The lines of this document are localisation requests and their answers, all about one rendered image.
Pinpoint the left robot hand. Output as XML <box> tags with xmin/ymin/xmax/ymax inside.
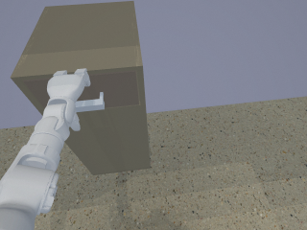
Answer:
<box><xmin>47</xmin><ymin>68</ymin><xmax>91</xmax><ymax>131</ymax></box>

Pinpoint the drawer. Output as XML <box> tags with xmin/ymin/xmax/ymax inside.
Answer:
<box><xmin>23</xmin><ymin>70</ymin><xmax>139</xmax><ymax>109</ymax></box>

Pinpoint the robot left upper arm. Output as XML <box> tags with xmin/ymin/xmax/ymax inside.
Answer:
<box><xmin>0</xmin><ymin>164</ymin><xmax>59</xmax><ymax>230</ymax></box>

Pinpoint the cabinet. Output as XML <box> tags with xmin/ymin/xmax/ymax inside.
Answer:
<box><xmin>11</xmin><ymin>1</ymin><xmax>151</xmax><ymax>175</ymax></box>

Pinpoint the left robot forearm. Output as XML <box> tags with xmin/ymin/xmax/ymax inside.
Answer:
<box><xmin>0</xmin><ymin>96</ymin><xmax>76</xmax><ymax>195</ymax></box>

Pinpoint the handle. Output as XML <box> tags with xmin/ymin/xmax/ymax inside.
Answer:
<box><xmin>75</xmin><ymin>92</ymin><xmax>105</xmax><ymax>112</ymax></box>

